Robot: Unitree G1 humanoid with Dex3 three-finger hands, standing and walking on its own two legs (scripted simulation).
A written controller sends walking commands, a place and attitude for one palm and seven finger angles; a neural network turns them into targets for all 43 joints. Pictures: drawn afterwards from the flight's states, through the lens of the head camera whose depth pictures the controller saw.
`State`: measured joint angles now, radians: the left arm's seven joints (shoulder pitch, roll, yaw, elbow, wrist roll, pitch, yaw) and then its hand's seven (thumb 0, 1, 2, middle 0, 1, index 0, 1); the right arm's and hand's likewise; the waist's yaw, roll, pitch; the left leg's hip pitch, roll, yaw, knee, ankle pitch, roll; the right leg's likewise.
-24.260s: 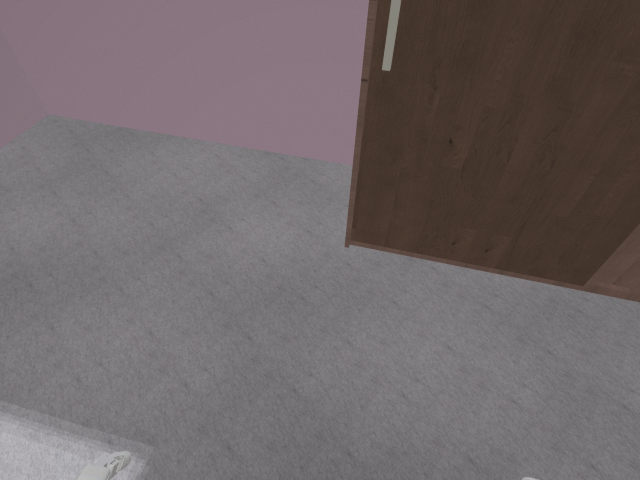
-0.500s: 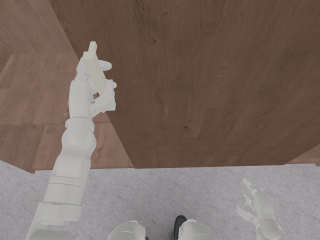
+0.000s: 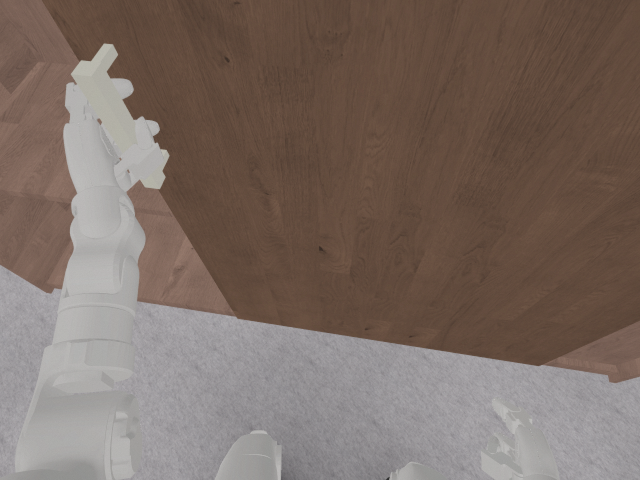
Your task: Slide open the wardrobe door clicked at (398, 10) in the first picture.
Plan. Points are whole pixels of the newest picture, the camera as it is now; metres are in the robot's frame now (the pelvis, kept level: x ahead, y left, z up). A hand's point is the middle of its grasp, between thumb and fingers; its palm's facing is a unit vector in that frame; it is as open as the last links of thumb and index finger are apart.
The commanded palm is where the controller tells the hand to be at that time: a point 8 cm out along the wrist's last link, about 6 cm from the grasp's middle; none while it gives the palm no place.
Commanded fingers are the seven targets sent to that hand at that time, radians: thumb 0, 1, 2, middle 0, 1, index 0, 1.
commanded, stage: step sideways, sliding the door along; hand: left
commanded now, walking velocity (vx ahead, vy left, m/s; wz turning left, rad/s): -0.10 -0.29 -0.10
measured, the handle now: (133, 123) +0.47 +0.28 +0.12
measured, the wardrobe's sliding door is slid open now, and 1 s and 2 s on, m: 0.66 0.66 0.66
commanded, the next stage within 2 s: stop walking and hold the door there in 0.08 s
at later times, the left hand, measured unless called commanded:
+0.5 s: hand (144, 149) +0.43 +0.26 +0.12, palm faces +0.57 -0.74 -0.34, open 6.5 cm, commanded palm +0.38 +0.29 +0.11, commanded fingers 0.00 0.90 0.90 -0.45 -1.40 -0.45 -1.40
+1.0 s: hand (146, 150) +0.43 +0.25 +0.13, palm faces +0.51 -0.81 -0.28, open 6.5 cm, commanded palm +0.38 +0.27 +0.11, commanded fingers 0.00 0.90 0.90 -0.45 -1.40 -0.45 -1.40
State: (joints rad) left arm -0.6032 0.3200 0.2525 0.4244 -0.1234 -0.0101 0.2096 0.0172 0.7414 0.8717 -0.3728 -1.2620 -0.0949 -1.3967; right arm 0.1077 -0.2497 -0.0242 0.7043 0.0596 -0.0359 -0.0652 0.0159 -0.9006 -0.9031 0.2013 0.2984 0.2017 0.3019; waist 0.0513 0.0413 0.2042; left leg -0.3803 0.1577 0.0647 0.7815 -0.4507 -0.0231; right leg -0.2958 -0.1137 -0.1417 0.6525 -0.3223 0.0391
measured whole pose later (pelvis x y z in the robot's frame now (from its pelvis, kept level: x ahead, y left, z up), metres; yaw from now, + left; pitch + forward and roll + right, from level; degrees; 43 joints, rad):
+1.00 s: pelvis +0.01 -0.07 +0.01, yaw -9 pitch +0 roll -1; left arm -0.44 0.59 0.49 0.78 -0.03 -0.07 0.16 -0.06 0.69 0.77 -0.27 -1.26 -0.22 -1.34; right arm 0.27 -0.25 0.03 0.72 0.03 -0.10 -0.09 0.02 -0.90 -0.90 0.20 0.30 0.20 0.30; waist -0.03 0.03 0.05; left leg -0.33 0.07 0.18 0.51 -0.17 0.04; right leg -0.20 0.00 -0.05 0.48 -0.28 0.00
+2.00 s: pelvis -0.04 +0.03 +0.01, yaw -9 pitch +0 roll +0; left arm -0.63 0.49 0.32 0.81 -0.01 -0.14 0.12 -0.12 0.64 0.78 -0.28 -1.31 -0.27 -1.33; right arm 0.16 -0.25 0.00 0.68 0.05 -0.08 -0.07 0.01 -0.90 -0.90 0.20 0.30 0.20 0.30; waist 0.00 0.03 0.14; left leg -0.37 0.00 0.12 0.52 -0.14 0.07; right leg -0.41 -0.05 -0.08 0.97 -0.54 0.04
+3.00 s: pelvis -0.04 +0.01 +0.01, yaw -11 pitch +0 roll -1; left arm -0.64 0.57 0.40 1.04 -0.01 -0.18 0.04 -0.06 0.66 0.85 -0.33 -1.26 -0.38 -1.39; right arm 0.25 -0.31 0.00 0.74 0.05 -0.05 -0.12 0.01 -0.90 -0.90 0.20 0.30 0.20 0.30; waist -0.04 0.02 0.04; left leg -0.35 0.09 0.13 0.55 -0.19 0.00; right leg -0.21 -0.01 -0.08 0.54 -0.33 -0.01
